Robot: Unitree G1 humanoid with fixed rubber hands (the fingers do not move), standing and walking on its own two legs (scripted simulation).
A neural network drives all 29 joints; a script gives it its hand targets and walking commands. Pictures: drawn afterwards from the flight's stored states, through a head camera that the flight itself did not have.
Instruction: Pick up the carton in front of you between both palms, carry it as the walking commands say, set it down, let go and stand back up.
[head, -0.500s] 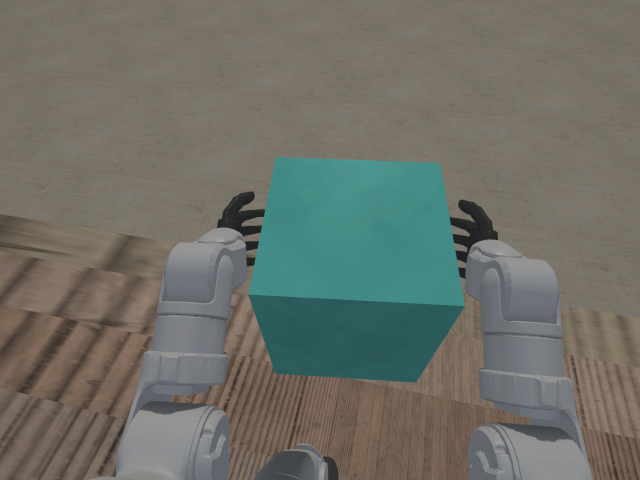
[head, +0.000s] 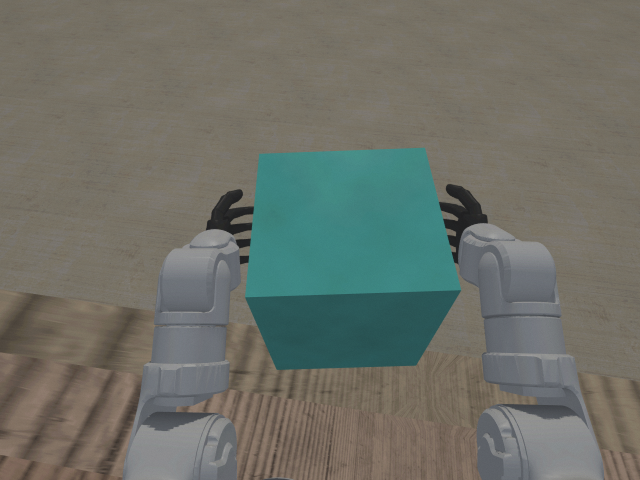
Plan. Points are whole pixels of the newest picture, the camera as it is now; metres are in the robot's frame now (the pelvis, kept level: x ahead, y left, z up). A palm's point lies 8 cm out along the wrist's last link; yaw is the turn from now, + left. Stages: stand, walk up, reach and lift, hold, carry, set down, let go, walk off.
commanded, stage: carry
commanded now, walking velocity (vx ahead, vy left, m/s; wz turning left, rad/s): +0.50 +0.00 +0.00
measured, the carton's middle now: (344, 268) +0.38 +0.00 +0.05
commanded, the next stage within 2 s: none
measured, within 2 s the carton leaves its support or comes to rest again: neither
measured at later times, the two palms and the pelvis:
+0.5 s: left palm (268, 159) +0.73 +0.16 -0.03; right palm (407, 173) +0.71 -0.14 -0.03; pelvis +0.37 +0.04 -0.14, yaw +0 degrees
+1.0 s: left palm (280, 132) +1.06 +0.18 -0.18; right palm (378, 129) +1.09 -0.12 -0.17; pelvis +0.73 +0.00 -0.27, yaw +0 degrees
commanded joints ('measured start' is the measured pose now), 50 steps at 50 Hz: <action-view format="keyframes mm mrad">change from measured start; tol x32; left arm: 1 -674 -952 -655 -55 -460 -1 -225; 50 -888 -1149 -706 -94 -599 -30 -262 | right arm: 1 -559 988 558 -92 290 46 212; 50 -651 1055 523 -116 232 22 199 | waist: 1 62 -15 -472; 50 60 0 -354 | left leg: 1 -543 91 -156 -66 145 -15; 10 -443 97 -39 -702 742 -18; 17 311 34 105 -1079 1085 31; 20 901 364 -364 -922 1392 202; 23 676 374 -599 -1063 611 259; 29 424 322 -455 -994 944 212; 36 280 102 -191 -800 601 112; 40 95 111 5 -100 834 -2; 42 -439 7 -94 179 -43 -38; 50 -294 130 -82 -531 281 -60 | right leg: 1 739 -383 568 14 376 -188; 14 247 -82 190 225 197 -31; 18 113 -142 71 772 538 77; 20 -382 -2 112 1176 -487 139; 31 -436 -99 88 357 251 94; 40 479 -72 -18 -169 565 -6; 42 925 -369 411 91 1007 -107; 44 791 -413 639 -13 306 -224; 50 313 -327 536 -84 341 -154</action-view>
